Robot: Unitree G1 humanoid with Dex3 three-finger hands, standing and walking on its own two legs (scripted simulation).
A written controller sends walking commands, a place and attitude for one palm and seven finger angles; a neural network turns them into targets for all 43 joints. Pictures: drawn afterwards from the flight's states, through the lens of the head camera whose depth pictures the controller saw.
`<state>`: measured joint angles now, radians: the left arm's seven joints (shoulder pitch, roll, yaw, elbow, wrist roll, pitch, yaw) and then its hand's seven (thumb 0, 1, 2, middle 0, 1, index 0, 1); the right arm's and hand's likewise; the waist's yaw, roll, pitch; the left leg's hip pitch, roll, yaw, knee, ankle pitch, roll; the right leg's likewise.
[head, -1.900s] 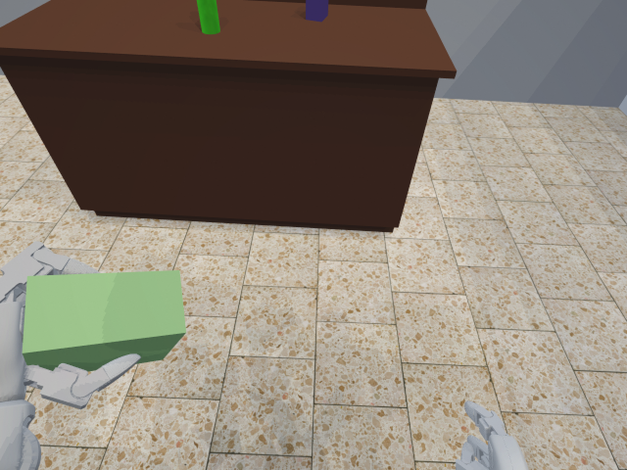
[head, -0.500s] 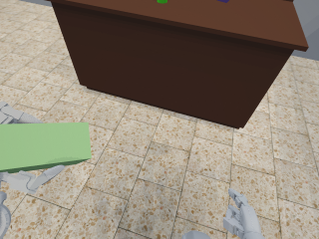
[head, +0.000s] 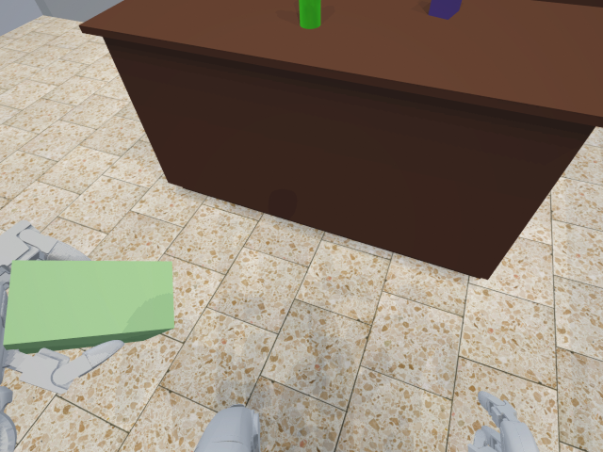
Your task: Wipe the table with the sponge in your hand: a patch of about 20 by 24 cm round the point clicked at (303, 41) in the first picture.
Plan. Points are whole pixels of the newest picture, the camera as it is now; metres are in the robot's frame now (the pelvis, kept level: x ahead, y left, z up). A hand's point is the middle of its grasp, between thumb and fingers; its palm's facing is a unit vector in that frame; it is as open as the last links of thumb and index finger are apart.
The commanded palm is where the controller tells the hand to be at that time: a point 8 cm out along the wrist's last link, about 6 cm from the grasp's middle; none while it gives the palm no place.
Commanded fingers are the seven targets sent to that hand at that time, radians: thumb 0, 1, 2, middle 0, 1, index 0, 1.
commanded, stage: walk to a spot facing it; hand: left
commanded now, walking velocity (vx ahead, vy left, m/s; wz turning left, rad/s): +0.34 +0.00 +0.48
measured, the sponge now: (113, 307) +0.23 +0.19 +0.16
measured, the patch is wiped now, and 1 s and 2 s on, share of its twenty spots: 0.00 0.00 0.00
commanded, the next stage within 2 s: none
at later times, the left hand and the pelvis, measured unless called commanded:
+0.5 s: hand (49, 208) +0.32 +0.27 +0.20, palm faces +0.51 -0.73 -0.46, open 10.4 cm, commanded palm +0.25 +0.31 +0.17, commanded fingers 0.00 0.10 1.30 -1.20 -1.60 -1.20 -1.60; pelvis +0.14 +0.01 -0.01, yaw +9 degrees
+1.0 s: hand (79, 182) +0.37 +0.27 +0.19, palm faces +0.65 -0.56 -0.51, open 10.4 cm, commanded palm +0.29 +0.29 +0.17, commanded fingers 0.00 0.10 1.30 -1.20 -1.60 -1.20 -1.60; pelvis +0.26 -0.03 -0.01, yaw +25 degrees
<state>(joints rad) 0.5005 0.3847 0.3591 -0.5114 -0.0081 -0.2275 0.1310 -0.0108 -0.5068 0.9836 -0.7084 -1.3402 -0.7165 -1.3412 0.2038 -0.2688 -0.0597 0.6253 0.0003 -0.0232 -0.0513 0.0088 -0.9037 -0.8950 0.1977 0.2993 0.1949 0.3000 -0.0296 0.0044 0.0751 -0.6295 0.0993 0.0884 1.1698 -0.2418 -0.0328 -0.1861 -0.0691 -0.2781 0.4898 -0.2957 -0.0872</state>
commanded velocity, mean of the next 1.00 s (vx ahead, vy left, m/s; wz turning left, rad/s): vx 0.20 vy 0.00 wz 0.54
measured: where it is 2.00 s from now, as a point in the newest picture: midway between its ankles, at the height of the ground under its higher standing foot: (365, 436)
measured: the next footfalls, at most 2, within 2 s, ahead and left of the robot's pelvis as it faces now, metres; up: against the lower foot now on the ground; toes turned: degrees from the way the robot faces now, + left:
left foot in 0.30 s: +0.21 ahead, +0.13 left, +0.00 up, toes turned +16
right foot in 0.70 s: +0.29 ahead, -0.15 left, +0.00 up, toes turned +7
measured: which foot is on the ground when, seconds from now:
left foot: up 0.00-0.28, down 0.30-0.70, up 0.72-1.00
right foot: down 0.00-0.28, up 0.30-0.68, down 0.70-1.00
